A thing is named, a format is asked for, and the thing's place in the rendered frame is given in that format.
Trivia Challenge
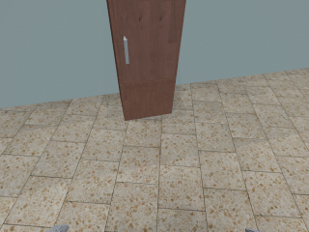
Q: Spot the cupboard door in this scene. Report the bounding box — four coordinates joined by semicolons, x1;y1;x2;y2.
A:
112;0;184;84

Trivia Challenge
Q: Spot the handle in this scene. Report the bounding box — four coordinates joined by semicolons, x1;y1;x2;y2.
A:
123;36;129;64

